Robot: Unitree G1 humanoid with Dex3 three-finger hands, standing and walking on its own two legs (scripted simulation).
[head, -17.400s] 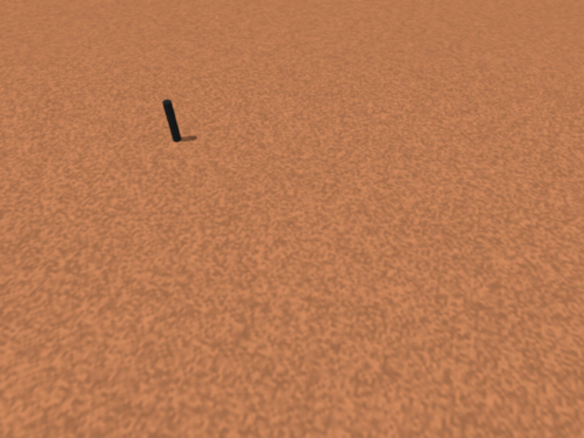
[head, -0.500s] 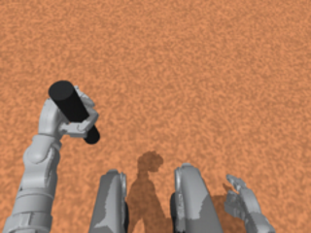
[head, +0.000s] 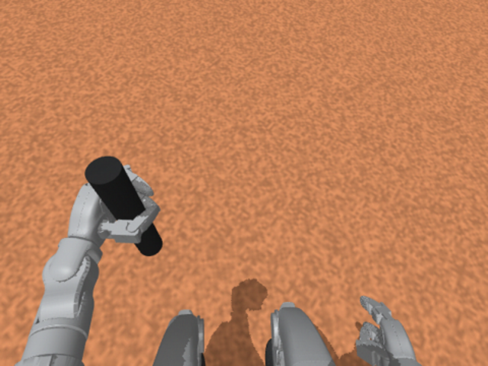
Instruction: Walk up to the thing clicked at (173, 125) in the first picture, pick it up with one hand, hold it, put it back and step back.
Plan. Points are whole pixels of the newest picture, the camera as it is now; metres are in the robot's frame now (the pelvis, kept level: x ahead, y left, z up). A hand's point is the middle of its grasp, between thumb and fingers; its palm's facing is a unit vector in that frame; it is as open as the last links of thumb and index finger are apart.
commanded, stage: lift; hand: left
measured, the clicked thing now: (132, 215) +0.35 +0.17 +0.01
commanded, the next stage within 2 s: hold in 0.82 s
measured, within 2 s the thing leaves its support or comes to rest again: neither
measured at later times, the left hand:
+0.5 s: hand (129, 187) +0.36 +0.16 +0.08, palm faces -0.18 -0.98 +0.00, open 5.9 cm
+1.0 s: hand (128, 179) +0.36 +0.15 +0.11, palm faces -0.18 -0.98 +0.01, open 5.9 cm
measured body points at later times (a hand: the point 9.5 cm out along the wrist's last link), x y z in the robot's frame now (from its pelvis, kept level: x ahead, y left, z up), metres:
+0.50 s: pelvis +0.02 +0.00 +0.05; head +0.10 +0.00 +0.49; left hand +0.36 +0.21 +0.09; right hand +0.15 -0.25 -0.06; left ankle +0.03 +0.12 -0.62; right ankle +0.05 -0.14 -0.62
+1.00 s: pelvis +0.03 -0.01 +0.07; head +0.08 -0.01 +0.52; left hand +0.36 +0.20 +0.11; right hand +0.16 -0.26 -0.04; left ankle +0.03 +0.12 -0.62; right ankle +0.05 -0.14 -0.62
